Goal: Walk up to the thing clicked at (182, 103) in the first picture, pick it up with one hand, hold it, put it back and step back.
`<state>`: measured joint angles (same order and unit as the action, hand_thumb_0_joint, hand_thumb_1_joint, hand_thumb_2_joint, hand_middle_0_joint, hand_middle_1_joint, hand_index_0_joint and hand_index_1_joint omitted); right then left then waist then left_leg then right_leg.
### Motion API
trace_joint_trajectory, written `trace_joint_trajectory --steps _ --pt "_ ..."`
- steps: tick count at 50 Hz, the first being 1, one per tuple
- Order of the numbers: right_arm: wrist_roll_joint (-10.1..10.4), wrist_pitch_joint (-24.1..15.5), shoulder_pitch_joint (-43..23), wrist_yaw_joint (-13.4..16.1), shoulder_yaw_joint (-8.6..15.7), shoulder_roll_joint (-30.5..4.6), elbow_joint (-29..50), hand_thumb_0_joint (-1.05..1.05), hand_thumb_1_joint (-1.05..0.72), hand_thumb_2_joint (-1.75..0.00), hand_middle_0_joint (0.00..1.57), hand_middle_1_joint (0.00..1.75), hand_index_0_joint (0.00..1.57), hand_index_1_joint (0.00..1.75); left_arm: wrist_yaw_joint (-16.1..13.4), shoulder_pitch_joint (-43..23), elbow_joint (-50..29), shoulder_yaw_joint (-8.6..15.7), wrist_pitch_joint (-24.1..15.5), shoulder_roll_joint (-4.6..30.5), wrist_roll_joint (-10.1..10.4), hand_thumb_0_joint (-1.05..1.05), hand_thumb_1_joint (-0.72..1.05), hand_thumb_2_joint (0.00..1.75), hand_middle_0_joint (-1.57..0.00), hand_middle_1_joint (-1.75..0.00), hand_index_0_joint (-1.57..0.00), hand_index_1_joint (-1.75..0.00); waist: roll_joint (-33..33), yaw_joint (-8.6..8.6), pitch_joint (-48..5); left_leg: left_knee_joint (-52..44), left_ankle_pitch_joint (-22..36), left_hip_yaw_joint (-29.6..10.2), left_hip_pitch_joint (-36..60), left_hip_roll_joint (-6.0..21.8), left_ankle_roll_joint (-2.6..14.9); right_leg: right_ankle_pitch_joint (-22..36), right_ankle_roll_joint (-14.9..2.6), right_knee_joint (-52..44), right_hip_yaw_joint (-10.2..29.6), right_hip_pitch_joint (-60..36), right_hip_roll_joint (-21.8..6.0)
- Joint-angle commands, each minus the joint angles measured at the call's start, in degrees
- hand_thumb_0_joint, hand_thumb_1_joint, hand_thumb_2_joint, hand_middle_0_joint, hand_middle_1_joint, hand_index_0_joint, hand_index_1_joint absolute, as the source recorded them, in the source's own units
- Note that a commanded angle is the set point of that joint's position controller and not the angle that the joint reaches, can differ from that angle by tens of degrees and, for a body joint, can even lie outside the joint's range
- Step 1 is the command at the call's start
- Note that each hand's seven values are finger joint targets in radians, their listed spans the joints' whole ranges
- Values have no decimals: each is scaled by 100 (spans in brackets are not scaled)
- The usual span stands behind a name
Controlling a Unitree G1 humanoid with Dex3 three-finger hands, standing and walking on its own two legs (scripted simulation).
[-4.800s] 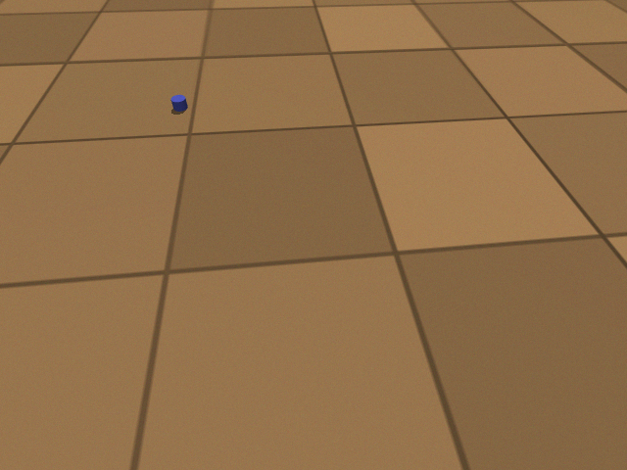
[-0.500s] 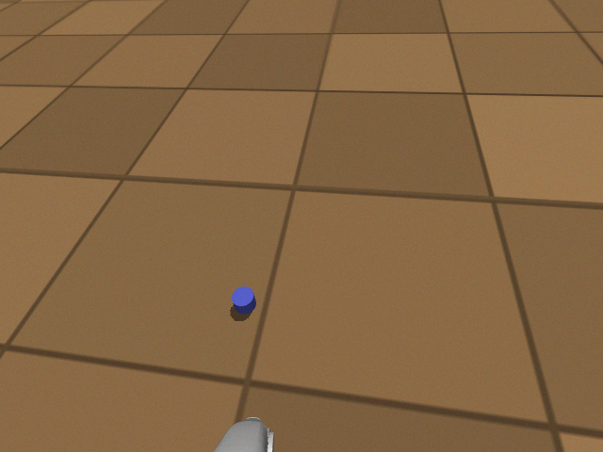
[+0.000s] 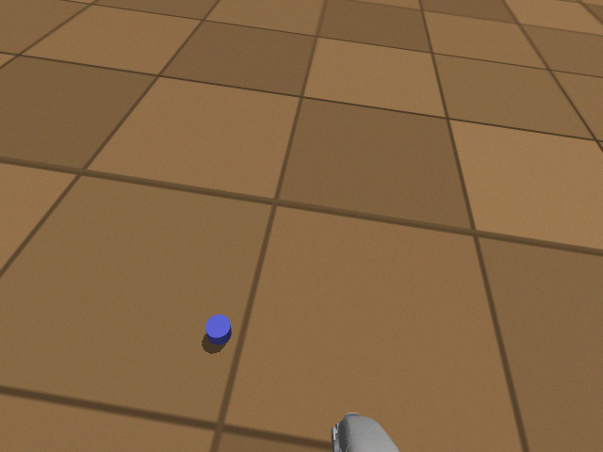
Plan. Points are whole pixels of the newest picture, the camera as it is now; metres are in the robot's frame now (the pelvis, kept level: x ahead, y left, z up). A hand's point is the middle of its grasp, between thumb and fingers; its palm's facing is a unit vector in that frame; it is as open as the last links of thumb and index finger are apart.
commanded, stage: walk up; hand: left
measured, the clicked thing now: (218, 329) +0.60 +0.21 -0.74
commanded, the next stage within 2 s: none
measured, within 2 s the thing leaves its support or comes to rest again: neither
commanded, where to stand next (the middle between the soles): +0.20 -0.03 m, yaw -2 degrees
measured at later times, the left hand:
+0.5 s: hand (131, 426) +0.18 +0.23 -0.13, palm faces -0.05 -0.91 -0.42, open 7.4 cm
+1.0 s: hand out of the picture +0.15 +0.24 -0.16, palm faces +0.01 -0.94 -0.33, open 7.4 cm
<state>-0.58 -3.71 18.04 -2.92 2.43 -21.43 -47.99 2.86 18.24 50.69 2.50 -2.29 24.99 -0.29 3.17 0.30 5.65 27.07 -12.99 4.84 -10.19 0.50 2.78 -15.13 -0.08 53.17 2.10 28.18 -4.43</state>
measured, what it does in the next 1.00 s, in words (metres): walks ahead: right foot, then left foot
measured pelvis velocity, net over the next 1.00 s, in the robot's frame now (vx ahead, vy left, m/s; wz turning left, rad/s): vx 0.12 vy -0.02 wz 0.00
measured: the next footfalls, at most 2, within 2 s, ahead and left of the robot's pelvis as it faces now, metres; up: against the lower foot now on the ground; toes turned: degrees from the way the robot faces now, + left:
right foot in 0.20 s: +0.19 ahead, -0.15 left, +0.00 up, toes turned -3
left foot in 0.58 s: +0.21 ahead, +0.11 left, +0.00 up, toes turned +0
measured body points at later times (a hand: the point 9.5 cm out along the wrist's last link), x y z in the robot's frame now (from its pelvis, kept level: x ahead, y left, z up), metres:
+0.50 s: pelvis +0.10 -0.03 -0.01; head +0.13 -0.06 +0.44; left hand +0.18 +0.28 -0.10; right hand +0.17 -0.35 -0.14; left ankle +0.16 +0.12 -0.71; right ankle +0.16 -0.14 -0.74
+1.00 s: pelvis +0.12 -0.02 +0.00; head +0.12 -0.01 +0.45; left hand +0.15 +0.29 -0.14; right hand +0.23 -0.31 -0.13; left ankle +0.18 +0.11 -0.74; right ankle +0.16 -0.14 -0.74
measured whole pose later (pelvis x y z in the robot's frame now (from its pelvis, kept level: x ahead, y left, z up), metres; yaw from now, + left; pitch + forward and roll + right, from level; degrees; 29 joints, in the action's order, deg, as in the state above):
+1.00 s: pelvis +0.12 -0.02 +0.00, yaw +0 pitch -3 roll -1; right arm -0.1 -0.3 5.1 -1.3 -0.3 -20.3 -60.7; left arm 1.4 10.6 63.9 0.0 -0.5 20.8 -0.2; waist -1.1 -2.0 3.7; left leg 28.0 -10.1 -0.4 -14.8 2.1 -0.9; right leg -10.9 0.6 26.2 -3.2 12.0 -1.3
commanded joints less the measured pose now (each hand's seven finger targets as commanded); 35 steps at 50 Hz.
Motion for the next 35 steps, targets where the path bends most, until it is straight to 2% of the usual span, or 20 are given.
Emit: trace_joint_trajectory --steps 1,4,6,8,9,10,11,12,13,14,16,20,25,27,28,29,30,31,32,35 --pt "19 -146 166 116 540 -1711 435 0 -90 -90 20 30 20 30 0 -145 -390 316 -117 965 -37 0 90 90 -20 -30 -20 -30 -1180 218 136 -1606 -941 -1356 -13 1388 1026 198 62 -758 -189 378 -135" --pt "-6 -89 174 93 526 -1668 454 0 -90 -90 20 30 20 30 -5 -318 -414 294 -202 889 -36 0 90 90 -20 -30 -20 -30 -1057 233 93 -1305 -437 -1158 26 1322 1002 334 -2 -1484 -347 53 -72" --pt "-7 -43 52 102 504 -1621 505 0 -90 -90 20 30 20 30 -48 -223 -343 279 -258 805 -42 0 90 90 -20 -30 -20 -30 -1003 124 -57 -784 685 -989 -61 1302 932 367 -41 -1844 -448 -490 72" --pt "28 15 -6 127 449 -1525 547 0 -90 -90 20 30 20 30 -131 170 -189 296 -316 746 -53 0 90 90 -20 -30 -20 -30 -693 -125 -352 61 1474 -800 -184 1204 722 778 -89 -2507 -534 -1457 255" --pt "62 29 33 134 360 -1299 588 0 -90 -90 20 30 20 30 -189 424 -88 345 -353 919 -76 0 90 90 -20 -30 -20 -30 -257 -234 -631 711 1439 -559 -384 903 537 837 -167 -2712 -499 -2134 340" --pt "97 16 190 140 259 -1041 614 0 -90 -90 20 30 20 30 -243 708 -66 433 -386 1172 -101 0 90 90 -20 -30 -20 -30 417 -391 -935 1664 831 -294 -777 580 336 737 -356 -3022 90 -2754 -110" --pt "105 26 417 137 123 -708 654 0 -90 -90 20 30 20 30 -300 794 -158 535 -400 1596 -99 0 90 90 -20 -30 -20 -30 1478 -347 -1216 2677 -1224 -76 -1625 9 45 714 -744 -3397 2146 -3272 -1477" --pt "72 140 464 198 242 -1159 477 0 -90 -90 20 30 20 30 -288 512 -258 513 -352 1693 -40 0 90 90 -20 -30 -20 -30 897 -310 -890 3082 -1979 -420 -2081 -133 -25 261 -1297 -3617 2894 -2993 -1901" --pt "29 176 345 258 325 -1431 402 0 -90 -90 20 30 20 30 -290 398 -304 519 -303 1723 -10 0 90 90 -20 -30 -20 -30 830 -348 -718 3348 -2267 -588 -2167 56 -11 216 -1650 -3531 3073 -2719 -2034" --pt "24 177 289 279 344 -1448 311 0 -90 -90 20 30 20 30 -299 300 -332 483 -274 1540 32 0 90 90 -20 -30 -20 -30 652 -297 -511 3446 -2137 -791 -2205 180 -51 463 -1599 -3520 2560 -2417 -1818" --pt "89 192 328 237 307 -1338 152 0 -90 -90 20 30 20 30 -332 128 -398 360 -273 1281 44 0 90 90 -20 -30 -20 -30 550 -181 -471 3239 -1594 -886 -2061 231 -98 1113 -1259 -3385 1464 -2297 -1250" --pt "34 280 389 230 249 -1126 -50 0 -90 -90 20 30 20 30 -356 -176 -487 277 -236 1179 -16 0 90 90 -20 -30 -20 -30 660 -76 -469 2772 -922 -642 -1507 68 -257 1580 -1098 -3341 604 -1589 -812" --pt "31 237 -31 272 213 -1019 -258 0 -90 -90 20 30 20 30 -356 -549 -498 252 -94 1127 -57 0 90 90 -20 -30 -20 -30 796 -116 -550 1335 -472 -365 -697 150 -361 1565 -1082 -2895 323 -1113 -877" --pt "15 195 -1 312 237 -1010 -392 0 -90 -90 20 30 20 30 -335 -774 -465 213 2 1115 10 0 90 90 -20 -30 -20 -30 590 49 -617 626 214 -279 66 78 -266 1299 -956 -2489 335 -579 -894" --pt "-13 163 -44 329 265 -1107 -435 0 -90 -90 20 30 20 30 -329 -754 -438 147 43 966 32 0 90 90 -20 -30 -20 -30 338 58 -609 399 432 -415 313 80 -193 1039 -776 -2309 353 -306 -807" --pt "-50 137 -92 350 280 -1222 -437 0 -90 -90 20 30 20 30 -327 -815 -403 94 71 831 66 0 90 90 -20 -30 -20 -30 8 102 -583 0 475 -802 272 359 -109 595 -560 -2170 262 -247 -650" --pt "-109 99 -341 369 297 -1490 -385 0 -90 -90 20 30 20 30 -317 -705 -370 24 107 584 123 0 90 90 -20 -30 -20 -30 -759 -75 -587 -495 381 -1908 69 1118 94 -82 -301 -1831 95 -176 -223" --pt "-56 58 -812 360 272 -1678 -249 0 -90 -90 20 30 20 30 -314 -511 -225 -4 163 543 169 0 90 90 -20 -30 -20 -30 -1132 -279 -514 -1060 -510 -2700 -681 1702 438 -945 -147 -1595 -218 -710 252" --pt "-3 82 -1129 331 275 -1794 -278 0 -90 -90 20 30 20 30 -338 -426 37 101 212 862 151 0 90 90 -20 -30 -20 -30 -1281 -273 -380 -1050 -1131 -2544 -1446 1729 729 -1237 -166 -1270 -116 -1450 151" --pt "-20 127 -1264 319 121 -1406 -423 0 -90 -90 20 30 20 30 -269 -577 334 106 161 817 88 0 90 90 -20 -30 -20 -30 -1294 -253 -311 -914 -1277 -1721 -1353 1049 250 -561 -190 -2095 -150 -1653 143"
